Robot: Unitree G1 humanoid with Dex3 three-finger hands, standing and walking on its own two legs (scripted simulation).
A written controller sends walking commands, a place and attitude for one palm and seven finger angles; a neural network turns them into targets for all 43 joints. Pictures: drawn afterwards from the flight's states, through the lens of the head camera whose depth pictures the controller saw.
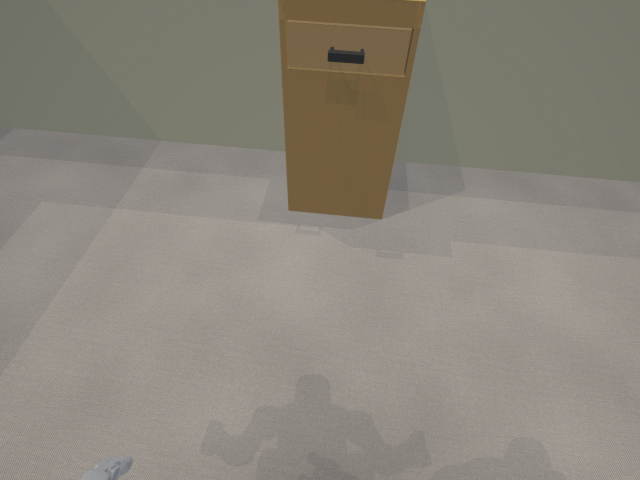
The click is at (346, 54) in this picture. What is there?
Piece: drawer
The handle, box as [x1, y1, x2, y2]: [328, 47, 364, 63]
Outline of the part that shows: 328,51 328,61 363,63 363,49 361,49 360,52 334,50 333,47 331,47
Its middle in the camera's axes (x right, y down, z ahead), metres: +0.08 -0.58 +1.21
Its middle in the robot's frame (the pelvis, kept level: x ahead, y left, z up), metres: +1.30 -0.02 -0.03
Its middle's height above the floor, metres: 0.74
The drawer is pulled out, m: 0.00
